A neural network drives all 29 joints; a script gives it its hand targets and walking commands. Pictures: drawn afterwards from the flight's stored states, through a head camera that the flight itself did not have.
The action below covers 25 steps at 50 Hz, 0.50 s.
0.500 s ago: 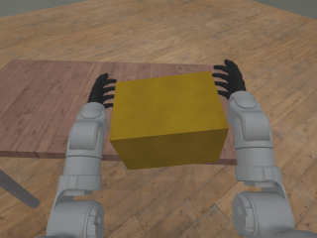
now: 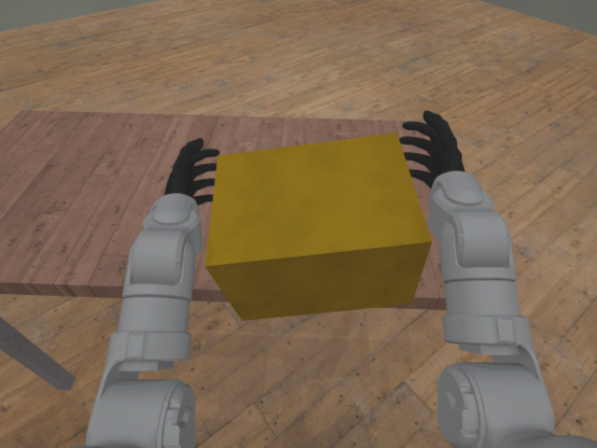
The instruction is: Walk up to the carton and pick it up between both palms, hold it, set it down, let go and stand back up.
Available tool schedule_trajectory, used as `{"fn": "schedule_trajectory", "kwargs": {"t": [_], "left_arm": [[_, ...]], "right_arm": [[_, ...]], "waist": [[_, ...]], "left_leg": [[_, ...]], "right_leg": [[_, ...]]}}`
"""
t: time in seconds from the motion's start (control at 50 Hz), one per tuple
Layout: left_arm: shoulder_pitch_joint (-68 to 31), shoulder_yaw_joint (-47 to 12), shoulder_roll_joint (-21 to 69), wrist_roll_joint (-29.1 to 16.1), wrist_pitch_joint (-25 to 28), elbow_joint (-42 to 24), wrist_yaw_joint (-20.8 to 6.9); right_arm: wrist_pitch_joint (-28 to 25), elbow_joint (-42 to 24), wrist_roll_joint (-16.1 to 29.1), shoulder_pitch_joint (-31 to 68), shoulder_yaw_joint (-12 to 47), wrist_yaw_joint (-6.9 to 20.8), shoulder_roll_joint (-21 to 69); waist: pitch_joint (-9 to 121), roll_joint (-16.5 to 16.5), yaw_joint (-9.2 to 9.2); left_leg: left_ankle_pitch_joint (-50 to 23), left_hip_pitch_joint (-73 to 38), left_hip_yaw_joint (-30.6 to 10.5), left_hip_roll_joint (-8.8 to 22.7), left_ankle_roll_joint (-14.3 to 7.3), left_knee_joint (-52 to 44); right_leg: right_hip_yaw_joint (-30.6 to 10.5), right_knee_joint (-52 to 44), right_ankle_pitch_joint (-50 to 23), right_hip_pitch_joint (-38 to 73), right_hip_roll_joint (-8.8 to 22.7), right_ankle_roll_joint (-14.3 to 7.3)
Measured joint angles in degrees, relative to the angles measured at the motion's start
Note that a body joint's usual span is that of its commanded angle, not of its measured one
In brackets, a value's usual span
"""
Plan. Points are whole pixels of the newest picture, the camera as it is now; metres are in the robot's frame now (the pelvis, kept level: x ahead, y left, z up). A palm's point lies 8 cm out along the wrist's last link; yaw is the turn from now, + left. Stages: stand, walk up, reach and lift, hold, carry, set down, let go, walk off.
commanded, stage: hold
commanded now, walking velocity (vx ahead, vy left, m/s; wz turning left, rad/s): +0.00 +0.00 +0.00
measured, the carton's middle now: (316, 230) +0.36 +0.00 +0.11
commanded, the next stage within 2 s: none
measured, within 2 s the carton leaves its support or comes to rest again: neither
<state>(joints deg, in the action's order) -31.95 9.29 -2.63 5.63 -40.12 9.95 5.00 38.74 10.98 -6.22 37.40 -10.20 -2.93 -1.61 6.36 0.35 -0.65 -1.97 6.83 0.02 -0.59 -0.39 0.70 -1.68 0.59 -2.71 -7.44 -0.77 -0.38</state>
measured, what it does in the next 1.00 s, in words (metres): stands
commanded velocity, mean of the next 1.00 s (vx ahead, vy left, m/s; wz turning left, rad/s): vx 0.00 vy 0.00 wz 0.00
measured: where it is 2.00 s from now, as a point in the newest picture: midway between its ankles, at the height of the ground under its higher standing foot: outside the picture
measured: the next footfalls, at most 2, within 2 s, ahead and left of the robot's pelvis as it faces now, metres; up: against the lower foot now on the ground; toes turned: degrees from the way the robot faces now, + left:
none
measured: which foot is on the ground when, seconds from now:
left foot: down 0.00-1.00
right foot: down 0.00-1.00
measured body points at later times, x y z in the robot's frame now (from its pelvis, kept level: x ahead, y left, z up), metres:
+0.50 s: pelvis +0.00 +0.00 +0.00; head -0.01 +0.00 +0.45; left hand +0.38 +0.17 +0.15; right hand +0.39 -0.16 +0.19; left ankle +0.02 +0.11 -0.76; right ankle +0.03 -0.11 -0.76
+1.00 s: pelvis +0.00 +0.00 +0.00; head -0.01 +0.00 +0.45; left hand +0.38 +0.17 +0.15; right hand +0.39 -0.16 +0.19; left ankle +0.02 +0.11 -0.76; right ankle +0.03 -0.11 -0.76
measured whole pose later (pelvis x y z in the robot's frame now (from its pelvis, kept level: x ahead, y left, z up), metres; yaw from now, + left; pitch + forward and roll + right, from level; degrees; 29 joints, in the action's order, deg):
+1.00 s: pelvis +0.00 +0.00 +0.00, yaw +0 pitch +4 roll +0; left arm -31.1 8.9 -2.4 5.7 -41.8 8.6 5.3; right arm 39.9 9.1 -6.3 36.8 -9.9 -3.0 -1.4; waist 6.3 0.2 -0.6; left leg -1.8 6.7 0.1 -0.6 -0.4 1.3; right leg -1.6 1.2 -2.5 -7.3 -0.7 -0.3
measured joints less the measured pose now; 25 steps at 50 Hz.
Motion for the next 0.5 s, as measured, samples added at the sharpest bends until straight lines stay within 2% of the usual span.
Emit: {"fn": "schedule_trajectory", "kwargs": {"t": [0.5], "left_arm": [[0.46, -0.11, 0.25, 0.22, -1.11, -0.49, -0.03]], "right_arm": [[1.01, -0.97, -0.21, -0.43, 0.19, 0.02, 0.12]], "waist": [[0.14, -0.11, 0.01]], "left_leg": [[0.05, -0.46, 0.02, -0.04, -0.04, 0.06]], "right_leg": [[0.01, 0.15, 0.09, 0.41, 0.03, 0.03]]}}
